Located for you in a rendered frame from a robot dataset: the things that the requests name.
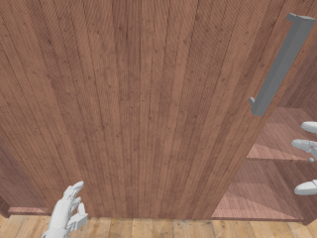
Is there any left robot hand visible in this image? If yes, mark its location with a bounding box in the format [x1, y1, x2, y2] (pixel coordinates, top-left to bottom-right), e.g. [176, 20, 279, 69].
[48, 181, 88, 234]

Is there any handle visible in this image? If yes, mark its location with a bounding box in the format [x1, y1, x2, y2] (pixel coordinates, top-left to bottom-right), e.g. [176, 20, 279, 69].
[249, 13, 316, 116]

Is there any wardrobe door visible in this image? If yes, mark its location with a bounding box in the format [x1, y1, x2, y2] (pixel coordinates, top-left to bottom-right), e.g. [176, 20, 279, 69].
[0, 0, 317, 220]
[0, 136, 48, 208]

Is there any left robot forearm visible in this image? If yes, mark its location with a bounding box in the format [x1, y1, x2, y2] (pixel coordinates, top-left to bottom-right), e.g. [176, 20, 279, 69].
[42, 227, 68, 238]

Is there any right robot hand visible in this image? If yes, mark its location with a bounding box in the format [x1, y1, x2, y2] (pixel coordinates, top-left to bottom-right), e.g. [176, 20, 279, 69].
[291, 121, 317, 195]

